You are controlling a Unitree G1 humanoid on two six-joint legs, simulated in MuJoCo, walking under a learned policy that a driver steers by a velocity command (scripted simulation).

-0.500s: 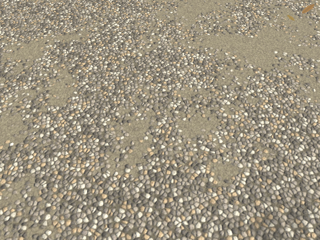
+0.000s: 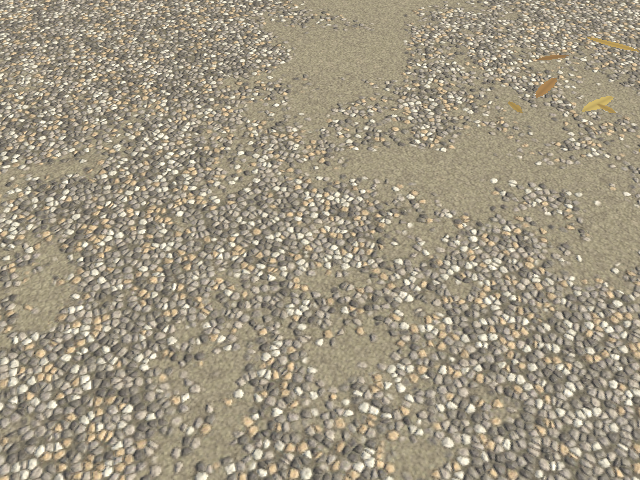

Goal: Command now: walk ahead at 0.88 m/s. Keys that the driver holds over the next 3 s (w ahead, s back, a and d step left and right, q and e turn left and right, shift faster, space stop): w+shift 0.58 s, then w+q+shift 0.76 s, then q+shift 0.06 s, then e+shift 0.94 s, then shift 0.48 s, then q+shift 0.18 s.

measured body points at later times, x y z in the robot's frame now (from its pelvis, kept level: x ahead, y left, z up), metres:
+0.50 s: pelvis +0.39 -0.11 +0.00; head +0.39 -0.12 +0.45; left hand +0.32 +0.13 -0.15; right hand +0.59 -0.35 -0.09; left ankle +0.58 +0.07 -0.65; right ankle +0.31 -0.20 -0.75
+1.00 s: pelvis +0.86 -0.06 +0.00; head +0.87 -0.05 +0.45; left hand +1.05 +0.21 -0.05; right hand +0.88 -0.32 -0.13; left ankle +0.80 -0.01 -0.75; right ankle +1.09 -0.23 -0.67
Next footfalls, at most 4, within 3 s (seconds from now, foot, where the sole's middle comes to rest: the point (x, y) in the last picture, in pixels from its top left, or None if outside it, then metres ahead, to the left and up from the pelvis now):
0.18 right None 0.35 -0.20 -0.78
0.72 left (304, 363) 0.84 -0.01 -0.78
1.16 right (334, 232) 1.28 -0.13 -0.78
1.60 left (193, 207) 1.42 0.29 -0.78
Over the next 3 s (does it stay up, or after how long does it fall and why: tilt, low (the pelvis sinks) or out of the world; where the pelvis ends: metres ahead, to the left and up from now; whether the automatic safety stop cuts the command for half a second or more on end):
stays up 1.46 0.15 -0.01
